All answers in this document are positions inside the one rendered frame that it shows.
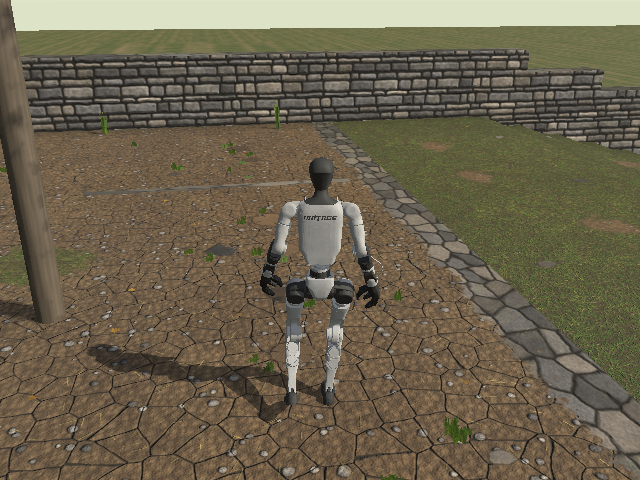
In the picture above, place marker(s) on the robot left forearm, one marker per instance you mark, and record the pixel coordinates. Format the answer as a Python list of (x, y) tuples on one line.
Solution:
[(270, 262)]

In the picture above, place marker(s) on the robot right foot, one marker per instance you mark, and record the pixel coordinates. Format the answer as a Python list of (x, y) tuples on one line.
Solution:
[(328, 397)]

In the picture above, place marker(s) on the right robot upper arm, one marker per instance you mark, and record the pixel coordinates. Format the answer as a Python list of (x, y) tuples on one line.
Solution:
[(352, 212)]

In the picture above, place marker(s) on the robot right forearm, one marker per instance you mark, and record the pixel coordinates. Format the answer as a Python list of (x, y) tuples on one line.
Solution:
[(367, 269)]

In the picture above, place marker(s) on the robot right hand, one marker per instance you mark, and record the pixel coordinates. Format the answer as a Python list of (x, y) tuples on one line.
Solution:
[(372, 292)]

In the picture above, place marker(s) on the left robot upper arm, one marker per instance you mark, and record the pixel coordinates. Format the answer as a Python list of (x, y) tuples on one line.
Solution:
[(289, 210)]

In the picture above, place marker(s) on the robot left hand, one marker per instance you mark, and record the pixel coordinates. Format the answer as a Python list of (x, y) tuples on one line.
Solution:
[(271, 281)]

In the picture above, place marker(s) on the robot head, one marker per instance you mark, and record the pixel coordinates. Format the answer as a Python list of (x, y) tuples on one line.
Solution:
[(321, 173)]

